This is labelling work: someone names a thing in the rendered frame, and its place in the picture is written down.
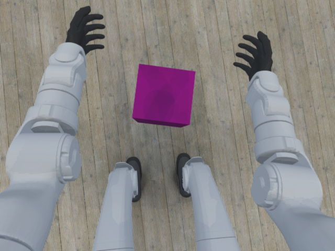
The robot right thigh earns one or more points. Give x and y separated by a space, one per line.
213 229

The right robot forearm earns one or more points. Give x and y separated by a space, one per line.
272 123

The left robot forearm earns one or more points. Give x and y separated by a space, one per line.
59 94

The carton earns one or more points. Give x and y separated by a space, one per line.
163 96

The robot right shin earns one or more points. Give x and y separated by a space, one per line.
194 160

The left robot hand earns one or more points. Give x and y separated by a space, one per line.
78 29

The robot right upper arm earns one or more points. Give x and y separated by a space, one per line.
291 195

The right robot hand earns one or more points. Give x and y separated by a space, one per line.
262 56

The robot left upper arm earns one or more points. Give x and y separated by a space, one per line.
39 165

